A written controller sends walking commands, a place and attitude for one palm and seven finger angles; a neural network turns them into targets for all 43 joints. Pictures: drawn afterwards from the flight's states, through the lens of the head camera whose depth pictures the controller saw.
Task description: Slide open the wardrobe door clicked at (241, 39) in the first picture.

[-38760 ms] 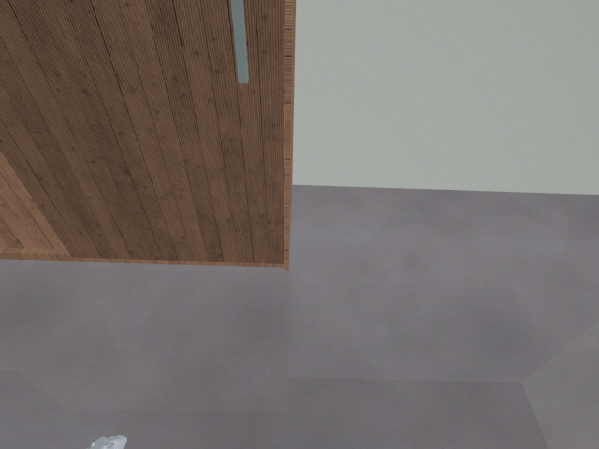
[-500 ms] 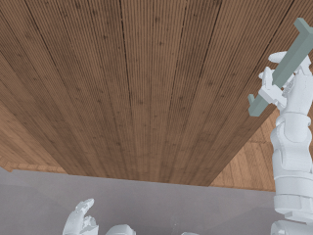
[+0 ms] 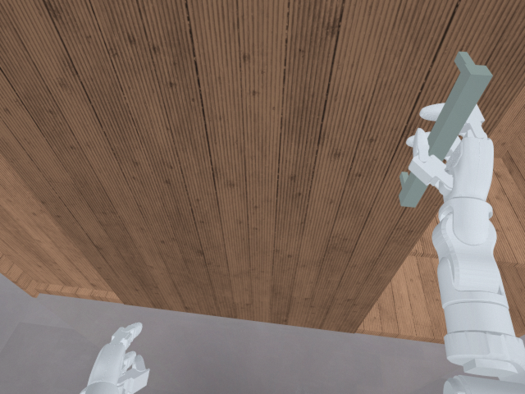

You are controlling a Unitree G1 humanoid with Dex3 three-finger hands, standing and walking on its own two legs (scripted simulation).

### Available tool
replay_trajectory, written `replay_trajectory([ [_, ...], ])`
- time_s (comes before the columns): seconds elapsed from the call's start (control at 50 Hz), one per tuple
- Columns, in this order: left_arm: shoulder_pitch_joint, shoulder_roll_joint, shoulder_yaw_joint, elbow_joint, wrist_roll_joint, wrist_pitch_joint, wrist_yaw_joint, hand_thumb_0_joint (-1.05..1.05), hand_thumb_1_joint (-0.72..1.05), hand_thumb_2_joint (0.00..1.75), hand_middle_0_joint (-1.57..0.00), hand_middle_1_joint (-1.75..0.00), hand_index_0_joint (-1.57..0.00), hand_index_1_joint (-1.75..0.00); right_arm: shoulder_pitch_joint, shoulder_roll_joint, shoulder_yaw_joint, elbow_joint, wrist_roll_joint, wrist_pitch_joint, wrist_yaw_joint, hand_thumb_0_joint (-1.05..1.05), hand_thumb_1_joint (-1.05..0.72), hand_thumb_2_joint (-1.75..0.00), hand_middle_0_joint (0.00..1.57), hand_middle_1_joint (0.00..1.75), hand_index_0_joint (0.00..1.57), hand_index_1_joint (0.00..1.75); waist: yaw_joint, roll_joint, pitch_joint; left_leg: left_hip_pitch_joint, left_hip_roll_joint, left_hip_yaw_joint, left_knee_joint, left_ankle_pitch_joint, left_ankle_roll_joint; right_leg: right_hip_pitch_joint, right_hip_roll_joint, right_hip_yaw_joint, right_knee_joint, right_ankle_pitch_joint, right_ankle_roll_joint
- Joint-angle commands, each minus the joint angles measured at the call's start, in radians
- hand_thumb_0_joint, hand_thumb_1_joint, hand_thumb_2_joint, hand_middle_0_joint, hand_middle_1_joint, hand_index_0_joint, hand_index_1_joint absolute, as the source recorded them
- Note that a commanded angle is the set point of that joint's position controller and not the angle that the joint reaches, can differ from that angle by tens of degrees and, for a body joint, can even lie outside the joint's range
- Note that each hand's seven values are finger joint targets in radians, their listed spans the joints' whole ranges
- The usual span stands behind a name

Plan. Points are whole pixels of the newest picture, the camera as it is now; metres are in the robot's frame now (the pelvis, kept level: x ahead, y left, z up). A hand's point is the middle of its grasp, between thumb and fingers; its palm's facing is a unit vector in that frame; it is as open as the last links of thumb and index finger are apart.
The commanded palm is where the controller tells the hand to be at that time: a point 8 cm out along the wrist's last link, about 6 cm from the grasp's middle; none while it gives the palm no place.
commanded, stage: stop walking and hold the door there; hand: right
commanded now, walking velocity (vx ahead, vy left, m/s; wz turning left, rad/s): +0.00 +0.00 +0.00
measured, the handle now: (432, 138) +0.43 -0.21 +0.19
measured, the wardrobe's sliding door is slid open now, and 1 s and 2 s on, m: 0.46 0.46 0.46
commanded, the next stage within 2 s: loosen the grip on the handle in 0.20 s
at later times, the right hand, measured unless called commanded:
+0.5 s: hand (430, 158) +0.38 -0.20 +0.19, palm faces +0.25 +0.97 -0.06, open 7.9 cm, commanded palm +0.36 -0.23 +0.18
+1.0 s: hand (424, 160) +0.39 -0.19 +0.18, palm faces +0.22 +0.97 -0.09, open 14.6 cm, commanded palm +0.36 -0.25 +0.18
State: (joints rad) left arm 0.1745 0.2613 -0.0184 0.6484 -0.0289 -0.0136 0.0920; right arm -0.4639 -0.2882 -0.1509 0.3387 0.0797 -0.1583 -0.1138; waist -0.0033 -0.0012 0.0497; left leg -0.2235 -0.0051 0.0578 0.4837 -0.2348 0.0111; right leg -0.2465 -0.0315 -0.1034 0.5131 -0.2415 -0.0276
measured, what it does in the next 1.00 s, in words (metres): stands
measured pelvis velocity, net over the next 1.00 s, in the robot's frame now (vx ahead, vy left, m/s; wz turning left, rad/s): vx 0.00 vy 0.01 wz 0.01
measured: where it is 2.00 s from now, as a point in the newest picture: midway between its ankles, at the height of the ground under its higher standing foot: outside the picture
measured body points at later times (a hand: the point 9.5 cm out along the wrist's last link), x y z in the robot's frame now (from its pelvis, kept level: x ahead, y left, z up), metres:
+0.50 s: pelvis -0.02 +0.01 +0.00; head -0.04 +0.01 +0.45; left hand +0.11 +0.26 -0.09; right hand +0.36 -0.25 +0.20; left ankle +0.02 +0.11 -0.74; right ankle +0.02 -0.10 -0.74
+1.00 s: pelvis +0.00 +0.01 +0.00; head +0.00 +0.01 +0.45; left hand +0.12 +0.26 -0.11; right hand +0.37 -0.24 +0.19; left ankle +0.02 +0.11 -0.74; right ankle +0.02 -0.10 -0.74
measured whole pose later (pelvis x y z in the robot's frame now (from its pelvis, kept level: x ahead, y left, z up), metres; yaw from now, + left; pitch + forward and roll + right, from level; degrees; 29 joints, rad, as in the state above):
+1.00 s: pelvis +0.00 +0.01 +0.00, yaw +1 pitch +1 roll +0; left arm 0.28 0.25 -0.03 0.70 -0.03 -0.14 0.06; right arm -0.46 -0.32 -0.23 0.44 0.11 -0.23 -0.02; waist 0.00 -0.01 -0.03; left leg -0.32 -0.02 0.05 0.55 -0.25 0.03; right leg -0.33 -0.02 -0.07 0.56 -0.25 -0.02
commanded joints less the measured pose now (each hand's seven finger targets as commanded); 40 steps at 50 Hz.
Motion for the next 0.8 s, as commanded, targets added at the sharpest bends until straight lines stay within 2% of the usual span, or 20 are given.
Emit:
replay_trajectory([
  [0.0,-0.051,0.107,0.036,-0.119,0.000,-0.038,0.005,0.00,0.90,0.90,-0.20,-0.30,-0.20,-0.30,-0.257,-0.137,-0.007,-0.134,-0.021,-0.042,0.014,0.00,-0.90,-0.90,0.45,1.40,0.45,1.40,-0.007,-0.036,-0.253,0.080,0.094,-0.091,-0.063,0.130,-0.012,0.061,-0.154,0.148,-0.105,0.190,0.000],
  [0.26,-0.023,0.108,0.033,-0.088,-0.004,-0.033,0.015,0.00,0.90,0.90,-0.20,-0.30,-0.20,-0.30,-0.273,-0.153,-0.013,-0.020,-0.018,-0.045,0.018,0.00,-0.90,-0.90,0.45,1.40,0.45,1.40,-0.004,0.037,-0.234,0.029,0.107,-0.110,-0.109,0.093,-0.014,0.068,-0.136,0.130,-0.102,0.136,0.001],
  [0.28,0.006,0.125,0.103,-0.119,0.020,-0.076,-0.019,0.00,0.90,0.90,-0.20,-0.30,-0.20,-0.30,-1.152,-0.818,-0.456,-0.281,-0.154,-0.075,0.034,0.00,-0.90,-0.90,0.45,1.40,0.45,1.40,-0.044,0.241,-0.139,-0.003,0.101,-0.188,-0.195,0.250,-0.032,-0.001,-0.107,0.045,-0.019,0.084,-0.026],
  [0.3,-0.011,0.105,0.072,-0.073,0.023,-0.143,-0.027,0.00,0.90,0.90,-0.20,-0.30,-0.20,-0.30,-0.857,-0.272,-0.125,0.266,-0.131,0.030,0.085,0.00,-0.78,-0.84,0.45,1.40,0.45,1.40,0.098,0.171,-0.452,0.074,0.013,-0.032,0.017,0.376,0.046,0.056,0.011,0.067,-0.156,0.298,0.001],
  [0.32,0.090,0.139,0.097,-0.072,-0.015,-0.168,-0.037,0.00,0.90,0.90,-0.20,-0.30,-0.20,-0.30,-0.704,-0.238,-0.135,0.066,-0.054,0.009,0.093,0.00,-0.66,-0.78,0.45,1.40,0.45,1.40,0.033,0.031,-0.496,0.038,0.008,0.016,0.013,0.287,0.047,0.199,-0.015,0.086,-0.109,0.411,0.042],
  [0.34,0.093,0.116,0.084,-0.056,-0.021,-0.169,-0.040,0.00,0.90,0.90,-0.20,-0.30,-0.20,-0.30,-0.486,-0.069,-0.069,0.113,-0.034,0.009,0.117,0.00,-0.54,-0.73,0.45,1.40,0.45,1.40,0.032,0.011,-0.446,-0.064,-0.005,0.021,0.012,0.209,0.031,0.242,-0.027,0.117,-0.068,0.449,0.067],
  [0.36,0.060,0.135,0.078,-0.056,-0.013,-0.169,-0.040,0.00,0.90,0.90,-0.20,-0.30,-0.20,-0.30,-0.499,-0.125,-0.143,0.019,0.026,-0.030,0.124,0.00,-0.42,-0.67,0.45,1.40,0.45,1.40,-0.005,-0.118,-0.482,-0.078,0.003,-0.005,-0.022,0.161,0.025,0.311,-0.021,0.113,-0.070,0.375,0.065],
  [0.38,0.037,0.134,0.074,-0.056,-0.004,-0.171,-0.034,0.00,0.90,0.90,-0.20,-0.30,-0.20,-0.30,-0.483,-0.216,-0.207,0.004,0.042,-0.044,0.111,0.00,-0.30,-0.61,0.45,1.40,0.45,1.40,-0.013,-0.137,-0.436,-0.068,0.005,-0.018,-0.043,0.115,0.027,0.275,-0.015,0.111,-0.077,0.224,0.052],
  [0.4,0.015,0.125,0.056,-0.061,-0.002,-0.175,-0.034,0.00,0.90,0.90,-0.20,-0.30,-0.20,-0.30,-0.550,-0.177,-0.140,0.010,0.038,-0.059,0.100,0.00,-0.17,-0.55,0.45,1.40,0.45,1.40,0.016,-0.124,-0.344,-0.087,0.008,-0.025,-0.063,0.058,0.023,0.195,-0.003,0.102,-0.090,0.078,0.033],
  [0.42,0.022,0.124,0.051,-0.055,-0.002,-0.178,-0.038,0.00,0.90,0.90,-0.20,-0.30,-0.20,-0.30,-0.598,-0.162,-0.109,0.038,0.017,-0.076,0.084,0.00,-0.05,-0.49,0.45,1.40,0.45,1.40,0.040,-0.043,-0.270,-0.105,0.011,-0.020,-0.072,0.012,0.019,0.118,-0.005,0.110,-0.096,-0.017,0.019],
  [0.44,0.015,0.121,0.045,-0.066,-0.008,-0.185,-0.047,0.00,0.90,0.90,-0.20,-0.30,-0.20,-0.30,-0.649,-0.103,-0.008,0.035,-0.012,-0.096,0.073,0.00,0.07,-0.43,0.45,1.40,0.45,1.40,0.070,0.007,-0.196,-0.159,0.011,-0.024,-0.073,-0.054,0.013,0.067,-0.009,0.117,-0.104,-0.115,0.007],
  [0.48,0.016,0.128,0.045,-0.069,-0.011,-0.197,-0.049,0.00,0.90,0.90,-0.20,-0.30,-0.20,-0.30,-0.657,-0.141,0.005,0.099,-0.061,-0.124,0.041,0.00,0.31,-0.32,0.45,1.40,0.45,1.40,0.067,0.044,-0.146,-0.203,0.014,-0.036,-0.069,-0.160,0.015,-0.008,0.002,0.130,-0.104,-0.240,0.000],
  [0.52,0.020,0.133,0.048,-0.072,-0.008,-0.198,-0.049,0.00,0.90,0.90,-0.20,-0.30,-0.20,-0.30,-0.686,-0.202,-0.031,0.104,-0.074,-0.161,0.020,0.00,0.55,-0.20,0.42,1.37,0.42,1.37,0.063,0.035,-0.189,-0.193,0.019,-0.054,-0.067,-0.189,0.015,-0.013,0.012,0.113,-0.076,-0.225,-0.006],
  [0.56,0.022,0.124,0.045,-0.084,-0.008,-0.208,-0.049,0.00,0.90,0.90,-0.20,-0.30,-0.20,-0.30,-0.720,-0.166,0.015,0.082,-0.066,-0.190,0.034,0.00,0.55,-0.20,0.40,1.33,0.40,1.33,0.061,0.025,-0.262,-0.169,0.017,-0.069,-0.060,-0.211,0.015,-0.008,0.023,0.104,-0.053,-0.217,-0.007],
  [0.62,0.026,0.132,0.049,-0.081,-0.012,-0.211,-0.044,0.00,0.90,0.90,-0.20,-0.30,-0.20,-0.30,-0.687,-0.204,-0.024,0.106,-0.041,-0.209,0.053,0.00,0.55,-0.20,0.36,1.28,0.36,1.28,0.048,0.012,-0.300,-0.145,0.019,-0.087,-0.062,-0.222,0.018,-0.023,0.028,0.103,-0.033,-0.201,-0.009],
  [0.66,0.021,0.127,0.047,-0.087,-0.012,-0.214,-0.045,0.00,0.90,0.90,-0.20,-0.30,-0.20,-0.30,-0.681,-0.189,-0.008,0.058,-0.034,-0.210,0.057,0.00,0.55,-0.20,0.33,1.25,0.33,1.25,0.041,-0.051,-0.334,-0.137,0.018,-0.084,-0.050,-0.194,0.021,-0.001,0.030,0.106,-0.032,-0.194,-0.008],
  [0.68,0.030,0.141,0.052,-0.079,-0.009,-0.205,-0.037,0.00,0.90,0.90,-0.20,-0.30,-0.20,-0.30,-0.612,-0.381,-0.174,0.087,-0.040,-0.206,0.049,0.00,0.55,-0.20,0.32,1.23,0.32,1.23,0.004,-0.051,-0.330,-0.090,0.024,-0.103,-0.062,-0.206,0.023,-0.044,0.030,0.100,-0.030,-0.182,-0.010],
  [0.72,0.015,0.133,0.041,-0.094,-0.009,-0.190,-0.034,0.00,0.90,0.90,-0.20,-0.30,-0.20,-0.30,-0.576,-0.354,-0.149,0.059,-0.030,-0.187,0.051,0.00,0.55,-0.20,0.29,1.20,0.29,1.20,0.007,-0.023,-0.315,-0.051,0.034,-0.118,-0.080,-0.200,0.016,-0.079,0.033,0.082,-0.026,-0.137,-0.017],
  [0.74,0.009,0.128,0.036,-0.101,-0.010,-0.194,-0.033,0.00,0.90,0.90,-0.20,-0.30,-0.20,-0.30,-0.597,-0.298,-0.096,0.031,-0.022,-0.185,0.060,0.00,0.55,-0.20,0.28,1.18,0.28,1.18,0.023,-0.014,-0.290,-0.056,0.035,-0.120,-0.086,-0.176,0.012,-0.079,0.030,0.078,-0.027,-0.114,-0.019],
  [0.78,0.011,0.131,0.039,-0.098,-0.012,-0.195,-0.029,0.00,0.90,0.90,-0.20,-0.30,-0.20,-0.30,-0.547,-0.292,-0.116,0.013,0.011,-0.174,0.070,0.00,0.55,-0.20,0.25,1.15,0.25,1.15,0.017,0.020,-0.274,-0.048,0.030,-0.116,-0.093,-0.148,0.011,-0.070,0.026,0.078,-0.027,-0.080,-0.018],
])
